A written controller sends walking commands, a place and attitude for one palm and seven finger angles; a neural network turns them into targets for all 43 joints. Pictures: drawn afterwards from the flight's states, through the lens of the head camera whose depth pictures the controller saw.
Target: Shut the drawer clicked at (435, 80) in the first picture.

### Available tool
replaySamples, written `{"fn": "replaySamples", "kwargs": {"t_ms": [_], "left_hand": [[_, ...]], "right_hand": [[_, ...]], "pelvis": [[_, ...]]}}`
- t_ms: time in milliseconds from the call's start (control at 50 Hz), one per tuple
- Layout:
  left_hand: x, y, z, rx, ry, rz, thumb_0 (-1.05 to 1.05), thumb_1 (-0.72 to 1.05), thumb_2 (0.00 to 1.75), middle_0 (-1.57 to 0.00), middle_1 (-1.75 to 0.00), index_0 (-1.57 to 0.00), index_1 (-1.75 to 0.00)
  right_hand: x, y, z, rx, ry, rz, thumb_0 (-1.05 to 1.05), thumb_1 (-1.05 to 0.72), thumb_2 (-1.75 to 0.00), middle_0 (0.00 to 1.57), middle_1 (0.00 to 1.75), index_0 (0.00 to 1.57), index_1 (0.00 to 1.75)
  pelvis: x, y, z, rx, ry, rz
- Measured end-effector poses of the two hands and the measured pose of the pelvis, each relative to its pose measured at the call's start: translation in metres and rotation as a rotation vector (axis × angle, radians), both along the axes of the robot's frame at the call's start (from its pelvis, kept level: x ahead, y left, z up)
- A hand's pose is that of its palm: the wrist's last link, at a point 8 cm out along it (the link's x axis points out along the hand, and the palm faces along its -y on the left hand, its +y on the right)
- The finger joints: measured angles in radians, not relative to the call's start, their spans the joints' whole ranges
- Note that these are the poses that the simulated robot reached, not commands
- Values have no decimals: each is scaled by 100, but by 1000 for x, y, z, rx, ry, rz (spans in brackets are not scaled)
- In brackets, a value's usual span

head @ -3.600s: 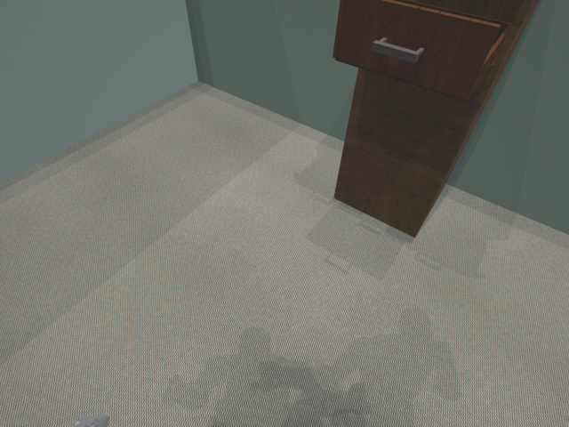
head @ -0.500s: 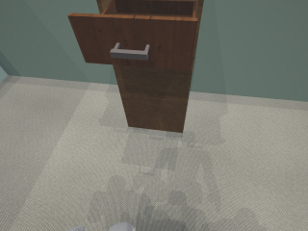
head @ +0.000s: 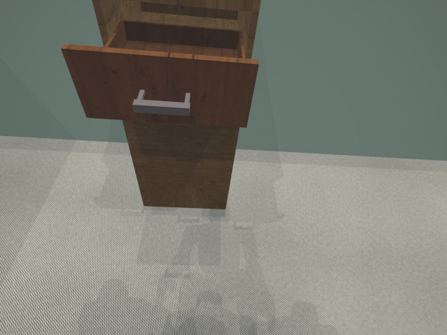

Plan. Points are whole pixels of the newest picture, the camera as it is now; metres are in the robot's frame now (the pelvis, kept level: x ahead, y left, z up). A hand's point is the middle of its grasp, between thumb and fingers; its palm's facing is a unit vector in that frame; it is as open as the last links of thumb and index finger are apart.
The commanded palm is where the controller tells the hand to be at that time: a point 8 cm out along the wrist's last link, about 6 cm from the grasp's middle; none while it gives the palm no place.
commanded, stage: take the last steps up to it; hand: left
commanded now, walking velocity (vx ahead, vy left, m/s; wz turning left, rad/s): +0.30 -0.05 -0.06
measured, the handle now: (163, 101) +0.55 +0.15 +0.12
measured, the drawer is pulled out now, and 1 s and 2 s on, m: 0.27 0.27 0.27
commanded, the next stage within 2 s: come to a stop and stand still in 0.48 s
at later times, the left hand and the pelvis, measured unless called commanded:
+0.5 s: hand out of the picture +0.10 +0.13 -0.20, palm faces +0.07 -0.99 -0.14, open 7.3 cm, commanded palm none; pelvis +0.14 -0.03 -0.02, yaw +1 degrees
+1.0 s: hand (166, 274) +0.29 +0.13 -0.18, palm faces +0.02 -0.96 -0.29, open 7.4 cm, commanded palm none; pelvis +0.21 -0.07 -0.02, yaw -1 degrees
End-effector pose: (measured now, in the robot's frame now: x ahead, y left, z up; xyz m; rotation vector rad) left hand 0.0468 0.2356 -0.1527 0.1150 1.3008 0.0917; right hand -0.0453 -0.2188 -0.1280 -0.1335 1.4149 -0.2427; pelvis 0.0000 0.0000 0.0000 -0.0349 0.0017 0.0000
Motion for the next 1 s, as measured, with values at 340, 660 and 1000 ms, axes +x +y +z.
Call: {"fn": "replaySamples", "kwargs": {"t_ms": [340, 660, 1000], "left_hand": [[69, -51, 4, 75, -41, 45, -1, 94, 90, -20, -30, -20, -30], [103, -39, -22, -20, 187, 82, 1, 91, 90, -20, -30, -20, -30], [231, -62, 8, 158, -59, 2, 1, 91, 90, -20, -30, -20, -30]], "right_hand": [[88, -55, -27, 63, 56, -1, 1, -91, -90, 20, 30, 19, 30], [306, -25, -8, -23, -257, 120, 0, -92, -90, 20, 29, 20, 30], [293, -87, -49, 60, -82, 20, 0, -91, -90, 20, 30, 20, 30]], "pelvis": [[86, -49, -11, 17, -10, 18], [187, -19, -15, 13, -25, -15], [213, -74, -23, 58, -25, -14]]}}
